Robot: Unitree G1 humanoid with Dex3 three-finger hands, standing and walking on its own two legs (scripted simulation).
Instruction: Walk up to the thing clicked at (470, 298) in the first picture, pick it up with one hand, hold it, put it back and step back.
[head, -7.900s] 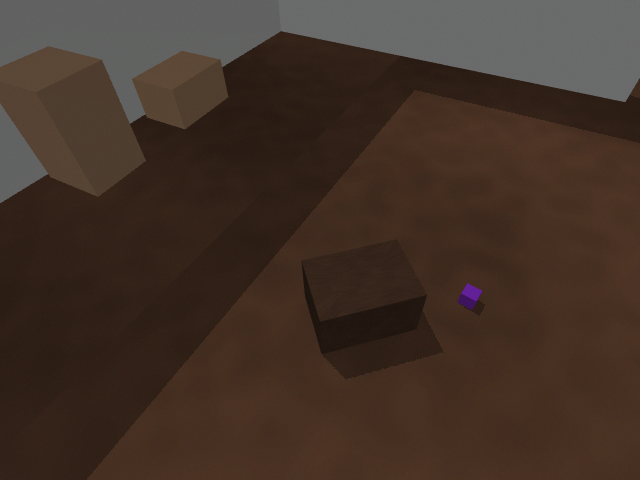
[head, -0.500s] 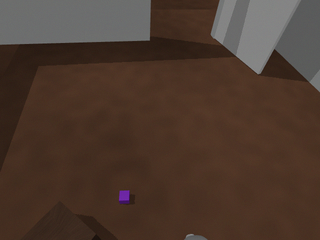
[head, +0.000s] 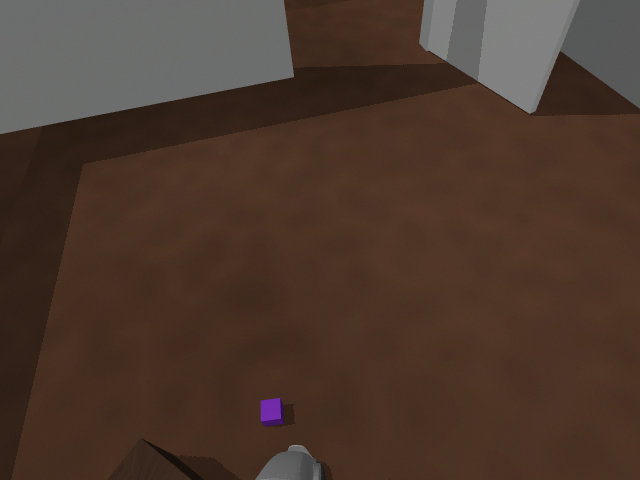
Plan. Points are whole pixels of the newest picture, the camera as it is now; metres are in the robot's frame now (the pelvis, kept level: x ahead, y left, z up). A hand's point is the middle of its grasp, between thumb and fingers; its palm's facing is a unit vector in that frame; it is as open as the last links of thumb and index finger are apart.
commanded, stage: walk up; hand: left
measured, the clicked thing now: (272, 412) +0.40 +0.24 -0.73
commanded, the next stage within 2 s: none
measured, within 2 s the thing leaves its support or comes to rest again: neither
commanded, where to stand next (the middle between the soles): +0.01 +0.00 m, yaw -1 degrees
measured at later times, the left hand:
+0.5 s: hand out of the picture -0.07 +0.30 -0.15, palm faces -0.03 -0.90 -0.43, open 7.4 cm
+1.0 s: hand out of the picture -0.03 +0.29 -0.14, palm faces +0.00 -0.95 -0.31, open 7.4 cm
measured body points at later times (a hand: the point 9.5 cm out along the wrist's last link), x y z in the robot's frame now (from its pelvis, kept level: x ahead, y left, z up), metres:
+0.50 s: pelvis -0.08 +0.01 -0.01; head -0.05 +0.00 +0.44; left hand -0.07 +0.34 -0.12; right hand +0.05 -0.30 -0.12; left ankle +0.07 +0.12 -0.69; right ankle -0.11 -0.09 -0.73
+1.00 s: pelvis -0.07 +0.02 +0.01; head -0.07 +0.04 +0.46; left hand -0.03 +0.34 -0.12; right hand -0.01 -0.30 -0.08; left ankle -0.12 +0.14 -0.73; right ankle +0.03 -0.14 -0.68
